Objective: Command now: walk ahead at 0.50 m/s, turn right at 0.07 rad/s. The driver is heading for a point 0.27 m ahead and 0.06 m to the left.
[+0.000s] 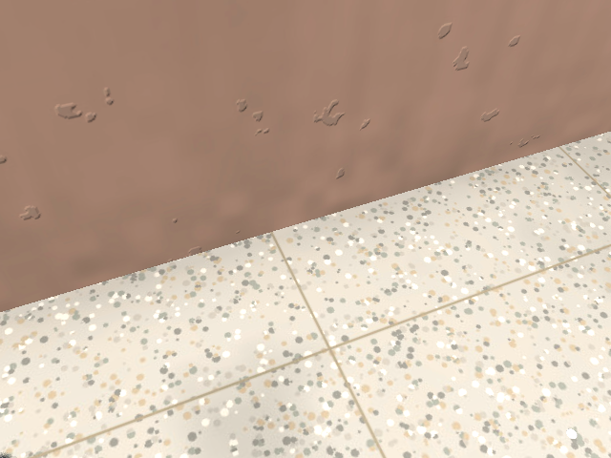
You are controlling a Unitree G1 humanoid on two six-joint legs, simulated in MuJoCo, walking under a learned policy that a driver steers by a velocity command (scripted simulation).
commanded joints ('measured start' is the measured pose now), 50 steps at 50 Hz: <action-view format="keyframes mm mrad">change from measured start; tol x16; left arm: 1 -47 41 1 -66 0 -1 -7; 9 -188 9 -23 -94 -13 -22 7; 14 207 158 17 27 35 -66 39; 20 -43 9 -27 13 -35 -29 52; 50 84 -24 -30 238 -26 15 66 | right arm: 1 33 -114 -20 -28 5 -17 -1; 13 66 -120 -9 26 15 1 -26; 15 282 -7 15 40 63 19 -35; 19 63 -52 -1 36 -15 68 -30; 50 0 -5 50 185 8 56 -64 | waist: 1 9 116 32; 11 15 154 -18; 15 47 -199 -430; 19 -16 -32 -86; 50 21 53 22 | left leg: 1 25 254 -193 -186 214 127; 12 145 221 -90 185 748 24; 13 68 181 -68 331 602 -2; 15 -242 -6 -62 852 -498 -45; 16 -254 32 -141 872 -461 -47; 33 33 173 -151 55 -90 -27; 35 -228 236 -262 -48 -239 -4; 50 -101 178 -164 7 -28 -29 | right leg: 1 -115 -47 -38 -97 98 30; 12 274 78 -94 -606 248 -35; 15 843 -423 379 -521 1263 -298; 20 318 -190 96 -759 728 -167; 32 141 -118 133 -847 -251 -66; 37 447 -10 25 -707 90 -2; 50 393 -34 50 -732 138 -10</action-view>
